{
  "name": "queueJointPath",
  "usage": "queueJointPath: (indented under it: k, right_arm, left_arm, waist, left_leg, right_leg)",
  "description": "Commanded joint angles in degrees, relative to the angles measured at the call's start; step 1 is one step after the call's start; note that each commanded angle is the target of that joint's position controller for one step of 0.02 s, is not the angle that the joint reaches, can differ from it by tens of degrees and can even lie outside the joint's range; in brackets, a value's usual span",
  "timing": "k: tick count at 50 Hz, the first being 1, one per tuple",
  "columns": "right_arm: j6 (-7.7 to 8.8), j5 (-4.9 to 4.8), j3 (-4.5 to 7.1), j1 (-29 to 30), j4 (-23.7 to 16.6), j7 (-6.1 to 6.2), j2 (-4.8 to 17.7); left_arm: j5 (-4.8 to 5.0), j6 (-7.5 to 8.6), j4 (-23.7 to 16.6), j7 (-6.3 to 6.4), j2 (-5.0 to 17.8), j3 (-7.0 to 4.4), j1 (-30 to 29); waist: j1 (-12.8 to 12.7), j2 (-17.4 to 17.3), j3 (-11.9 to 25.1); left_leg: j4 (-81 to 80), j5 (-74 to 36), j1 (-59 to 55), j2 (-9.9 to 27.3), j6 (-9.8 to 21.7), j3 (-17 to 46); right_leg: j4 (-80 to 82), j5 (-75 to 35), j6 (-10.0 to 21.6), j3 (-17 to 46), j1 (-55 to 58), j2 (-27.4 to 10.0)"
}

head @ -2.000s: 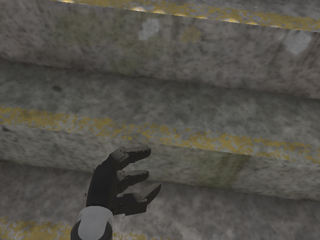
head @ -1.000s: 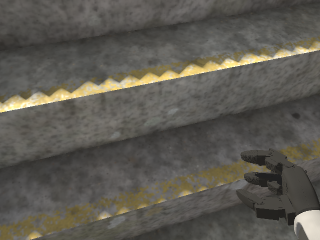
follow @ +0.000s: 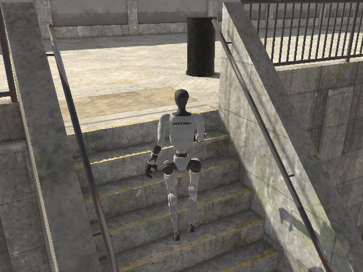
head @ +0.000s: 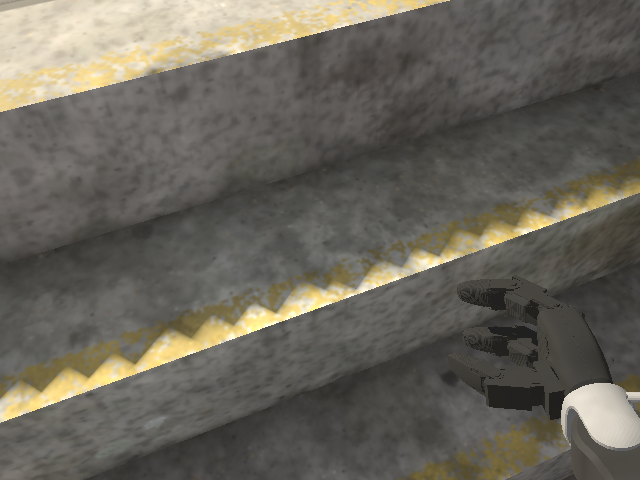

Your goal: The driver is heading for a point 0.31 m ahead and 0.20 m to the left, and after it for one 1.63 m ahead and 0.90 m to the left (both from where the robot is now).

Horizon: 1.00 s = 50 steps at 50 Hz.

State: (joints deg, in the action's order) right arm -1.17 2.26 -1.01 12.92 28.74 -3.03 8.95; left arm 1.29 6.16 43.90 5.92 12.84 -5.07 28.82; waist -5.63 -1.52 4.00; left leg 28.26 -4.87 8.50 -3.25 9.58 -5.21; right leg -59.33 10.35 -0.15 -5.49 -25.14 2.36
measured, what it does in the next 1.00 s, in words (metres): climbs, turning left: right foot 0.20 m higher, then left foot 0.22 m higher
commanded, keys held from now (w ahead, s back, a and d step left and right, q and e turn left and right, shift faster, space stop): w+q+shift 0.98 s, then w+e+shift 0.02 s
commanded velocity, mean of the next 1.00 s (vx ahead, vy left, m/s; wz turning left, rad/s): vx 1.00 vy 0.00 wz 0.95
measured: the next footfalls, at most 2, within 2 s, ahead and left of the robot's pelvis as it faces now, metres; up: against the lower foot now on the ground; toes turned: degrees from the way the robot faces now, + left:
right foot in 0.22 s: +0.20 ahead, -0.13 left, +0.20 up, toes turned +19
left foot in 0.96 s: +0.17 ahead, +0.32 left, +0.42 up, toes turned +27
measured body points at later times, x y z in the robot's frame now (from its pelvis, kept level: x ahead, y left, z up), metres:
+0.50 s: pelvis +0.09 -0.08 +0.13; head +0.07 -0.12 +0.58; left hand +0.09 +0.17 +0.03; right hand +0.38 -0.15 +0.08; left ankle -0.01 +0.04 -0.30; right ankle +0.16 -0.14 -0.56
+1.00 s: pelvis +0.17 +0.12 +0.19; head +0.22 +0.12 +0.64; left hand -0.02 +0.31 +0.07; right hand +0.50 +0.11 +0.12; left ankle +0.18 +0.27 -0.34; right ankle +0.18 -0.15 -0.54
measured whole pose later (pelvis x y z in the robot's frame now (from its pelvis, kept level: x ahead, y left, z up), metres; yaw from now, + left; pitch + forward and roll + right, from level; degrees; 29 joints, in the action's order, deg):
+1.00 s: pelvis +0.17 +0.12 +0.19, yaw +49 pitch +4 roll +3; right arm -3.4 -0.2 3.4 -3.8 30.0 -0.3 13.3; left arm 1.8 6.8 57.0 1.1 13.1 -2.6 20.9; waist 3.4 -0.7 1.1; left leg 92.4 36.5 62.1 1.0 8.6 -9.3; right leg -9.1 6.9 -3.4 -24.3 10.1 -16.9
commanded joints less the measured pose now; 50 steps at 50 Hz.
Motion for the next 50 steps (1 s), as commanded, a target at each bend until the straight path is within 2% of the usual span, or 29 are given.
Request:
queueJointPath:
  k: [1, 2, 4, 6, 7, 8, 9, 10, 11, 12, 13, 14, 15, 17, 19, 20, 23, 25, 29, 33, 38, 41, 43, 45, 46, 47, 48, 49, 50]
  right_arm:
    - [0.77, 3.66, 6.49, -5.0, 12.0, 2.72, 14.8]
    - [1.69, 3.97, 6.42, -13.1, 14.6, 3.77, 12.7]
    - [2.66, 3.57, 6.92, -8.6, 14.4, 3.24, 12.3]
    - [3.19, -0.39, 8.56, -6.8, 13.9, 3.58, 18.4]
    - [3.23, -1.33, 8.66, -4.9, 14.2, 2.84, 19.9]
    - [3.33, -2.68, 9.09, 1.0, 10.7, 3.39, 21.1]
    - [4.88, -5.64, 9.69, 0.6, 9.6, 4.18, 24.6]
    - [6.43, -6.95, 8.89, 0.7, 9.4, 3.68, 23.0]
    - [7.16, -7.19, 7.93, -6.0, 9.3, 2.97, 17.4]
    - [6.61, -3.73, 5.36, -12.6, 8.2, 1.33, 7.6]
    - [6.38, 1.74, 4.1, -9.9, 3.8, 0.53, 2.0]
    - [6.19, 2.88, 4.2, -9.1, 1.3, -0.16, 1.7]
    - [6.27, 2.59, 3.6, -7.8, -0.2, -0.41, 2.1]
    - [4.69, 1.91, 3.24, -12.6, 1.3, 0.56, 2.4]
    - [3.13, 0.64, 2.91, -18.7, 4.0, 1.22, 1.1]
    - [2.86, 1.03, 3.16, -20.0, 4.3, 1.33, 1.6]
    - [2.08, 0.06, 2.86, -12.1, 1.6, 1.65, -0.2]
    - [1.89, -0.92, 2.94, -9.9, 0.4, 1.71, -1.0]
    - [0.87, -0.75, 3.62, -9.2, -0.4, 3.11, -0.1]
    - [0.0, -0.36, 4.73, -10.9, 0.2, 3.02, 2.1]
    - [-0.7, -1.55, 5.11, -11.5, 0.0, 3.46, 1.9]
    - [-1.57, -1.05, 5.89, -7.9, -2.5, 3.88, 3.6]
    - [-2.23, -0.59, 4.72, -3.5, -5.9, 3.89, 2.3]
    - [-2.91, -0.63, 4.27, -2.4, -8.5, 4.05, 2.1]
    - [-3.0, -1.33, 3.17, -4.4, -8.1, 2.96, 2.2]
    - [-3.19, -3.1, 1.92, -8.7, -6.9, 2.75, 1.6]
    - [-2.57, -4.0, 4.47, -21.6, -1.4, 2.83, 4.9]
    - [-1.49, -3.15, 5.81, -39.4, 2.8, 2.18, 8.0]
    - [-1.33, -2.05, 6.89, -37.4, 3.1, 2.5, 12.0]
  left_arm:
    - [2.68, -0.81, -11.6, -3.88, 2.3, -2.27, -5.3]
    - [3.15, 0.55, -13.5, -4.39, 3.0, -0.64, -8.4]
    - [0.59, 1.1, -14.0, -3.93, 3.4, 1.06, -10.6]
    - [-2.73, -0.85, -14.8, -4.39, 2.4, 1.79, -12.1]
    - [-3.05, -1.95, -16.1, -3.95, 2.3, 2.26, -9.2]
    - [-3.72, -3.39, -12.9, -4.95, 5.1, 1.97, -2.1]
    - [-2.88, -4.29, -9.8, -4.59, 8.4, 0.37, 8.9]
    - [-3.61, -6.03, -7.5, -4.28, 11.1, -0.9, 14.4]
    - [-5.5, -6.02, -5.7, -5.29, 14.5, -1.59, 10.8]
    - [-6.75, -5.42, -4.5, -5.25, 16.7, -1.58, 1.8]
    - [-5.51, -5.45, -7.5, -3.28, 10.2, 0.12, -10.4]
    - [-4.45, -5.04, -7.9, -2.97, 5.9, 0.94, -18.2]
    - [-4.08, -4.46, -5.9, -3.34, 2.2, 1.96, -19.6]
    - [-4.03, -1.91, -3.1, -3.83, -1.7, 3.01, -21.9]
    - [-4.44, 0.33, -0.8, -4.01, -0.4, 2.98, -18.6]
    - [-4.47, 1.78, 0.0, -4.39, 1.5, 2.35, -16.2]
    - [-4.18, 2.83, 2.1, -3.91, 5.2, 0.94, -9.6]
    - [-3.79, 3.02, 2.3, -3.15, 5.8, 0.2, -8.7]
    - [-3.73, 4.38, 2.9, -2.89, 6.1, 0.12, -10.6]
    - [-3.39, 5.41, 4.2, -2.91, 6.8, 0.23, -13.1]
    - [-3.63, 5.89, 6.7, -3.78, 7.8, 0.15, -11.5]
    - [-4.07, 5.91, 8.1, -3.81, 8.3, -0.08, -10.6]
    - [-3.85, 5.22, 10.3, -4.0, 8.0, 0.05, -6.9]
    - [-3.5, 5.02, 12.2, -4.6, 8.4, 0.1, -6.6]
    - [-1.98, 4.09, 11.2, -4.9, 10.3, 0.06, -10.1]
    - [1.46, 3.31, 9.2, -4.63, 12.1, 0.51, -13.8]
    - [2.17, 1.41, 7.4, -3.37, 14.0, 0.03, -12.0]
    - [1.34, 0.71, 4.9, -4.08, 17.7, -0.15, -12.8]
    - [2.75, 1.56, 2.1, -5.67, 18.7, -0.87, -13.0]
  waist:
    - [-6.6, -26.3, -1.5]
    - [-4.1, -17.5, 1.4]
    - [-5.6, -4.2, -0.6]
    - [-5.8, -8.1, 0.6]
    - [-9.0, -8.6, 0.5]
    - [-13.6, -6.2, 4.3]
    - [-18.6, -6.8, 14.4]
    - [-19.8, -7.2, 21.3]
    - [-15.0, 2.3, 23.5]
    - [-6.4, 32.1, 28.7]
    - [-1.1, 33.9, 28.8]
    - [4.8, 21.8, 22.2]
    - [6.9, 13.0, 13.4]
    - [10.6, 3.3, 2.1]
    - [10.8, 3.8, -3.0]
    - [10.1, 4.8, -3.1]
    - [4.6, 6.3, -7.4]
    - [4.2, 5.6, -6.7]
    - [6.0, 6.8, -6.2]
    - [8.2, 3.0, -6.0]
    - [8.8, 6.9, -6.4]
    - [8.3, 8.1, -7.0]
    - [7.6, 8.0, -8.6]
    - [8.9, 9.0, -10.8]
    - [9.9, 8.4, -10.0]
    - [12.3, 11.0, -6.5]
    - [13.8, 10.0, 4.0]
    - [19.4, 15.7, 15.4]
    - [18.3, 11.0, 19.2]
  left_leg:
    - [-6.1, -69.9, -33.5, 18.6, 4.4, 6.3]
    - [-1.4, -72.7, -45.1, 18.8, 2.9, 4.4]
    - [-7.0, -56.3, -33.0, 14.3, -2.3, -0.1]
    - [-17.0, -59.7, -15.0, 14.2, -0.2, -2.3]
    - [-19.3, -53.8, -9.4, 12.7, -0.7, -3.9]
    - [-23.0, -68.7, 6.6, 9.5, 1.3, -5.8]
    - [-14.4, -82.3, 8.5, 12.4, 4.6, -2.1]
    - [0.7, -105.6, 1.7, 15.6, 6.4, 1.1]
    - [26.5, -98.1, 0.9, 9.6, 2.8, 4.5]
    - [52.2, -10.5, 10.2, -9.3, -0.5, 10.9]
    - [73.9, 0.9, 13.8, -13.1, -2.1, 20.9]
    - [83.2, -0.3, 20.8, -10.3, -2.2, 18.8]
    - [84.9, -0.4, 25.9, -6.9, -1.0, 15.2]
    - [88.9, -2.0, 29.5, -4.9, -1.3, 13.2]
    - [89.3, -1.7, 35.3, -5.1, -1.4, 10.9]
    - [89.6, 0.3, 37.9, -5.3, -0.4, 9.5]
    - [91.9, 4.7, 52.0, -4.4, -0.8, 9.4]
    - [92.0, 3.1, 57.8, -2.5, -2.3, 10.8]
    - [108.4, 8.7, 68.5, -0.1, -3.8, 11.8]
    - [105.6, 9.9, 69.9, 0.7, -4.2, 10.5]
    - [104.7, 17.2, 79.3, 2.5, -3.2, 11.2]
    - [101.4, 23.6, 79.3, 4.7, -1.2, 10.0]
    - [92.2, 29.1, 81.3, 7.9, 0.5, 6.4]
    - [82.5, 33.0, 78.1, 11.2, 1.9, 3.9]
    - [63.1, 35.7, 64.8, 11.9, 2.6, -3.1]
    - [51.2, 40.1, 43.6, 9.2, 3.3, -6.8]
    - [54.7, 40.8, 25.8, -0.3, 1.3, -12.0]
    - [51.7, 44.5, 12.7, -7.7, 3.2, -6.4]
    - [38.5, 39.5, 6.6, -7.8, 5.5, 5.3]
  right_leg:
    - [-82.3, 38.0, 0.4, 6.4, -49.9, 11.6]
    - [-77.7, 40.7, 3.3, 9.4, -64.9, 10.6]
    - [-58.7, 36.6, 3.9, 3.9, -59.7, 7.4]
    - [-54.7, 29.8, 2.3, -2.2, -44.1, 7.2]
    - [-41.8, 26.8, 3.1, -0.5, -37.5, 4.6]
    - [-23.1, 17.2, 3.9, -4.9, -10.5, 8.0]
    - [-16.4, 15.0, 3.5, -6.3, 12.1, 7.0]
    - [-15.6, 19.8, 3.8, -6.8, 17.2, 9.7]
    - [2.5, 27.7, 10.6, 8.7, 17.0, 7.1]
    - [31.3, 48.0, 17.5, 46.6, 15.8, -5.8]
    - [38.4, 54.8, 17.9, 57.1, 8.7, -4.8]
    - [32.2, 57.1, 15.1, 52.5, 0.9, -8.1]
    - [27.9, 55.9, 12.8, 48.1, -7.4, -9.4]
    - [19.6, 46.2, 10.6, 34.5, -18.1, -9.9]
    - [19.7, 37.0, 9.7, 23.8, -16.2, -10.5]
    - [23.3, 35.4, 9.9, 22.8, -12.8, -11.2]
    - [34.3, 33.7, 8.9, 23.9, -4.8, -16.5]
    - [38.3, 32.7, 8.7, 23.8, 0.1, -21.4]
    - [45.4, 28.9, 9.7, 17.8, 6.2, -27.2]
    - [47.9, 22.5, 7.8, 4.1, 10.2, -26.2]
    - [51.0, 19.3, 8.1, -1.5, 23.5, -27.4]
    - [56.3, 11.1, 8.0, -6.8, 29.6, -27.8]
    - [60.2, 10.7, 7.2, -10.4, 33.5, -26.2]
    - [63.0, -2.5, 6.8, -16.0, 35.5, -24.6]
    - [66.6, -8.3, 8.8, -19.7, 29.3, -21.2]
    - [66.2, -42.1, 11.7, -20.2, 19.6, -20.3]
    - [52.4, -84.3, 14.4, -17.1, 19.6, -22.1]
    - [29.9, -112.3, 14.8, -13.8, 24.4, -25.7]
    - [17.8, -99.0, 11.6, -11.4, 17.7, -21.4]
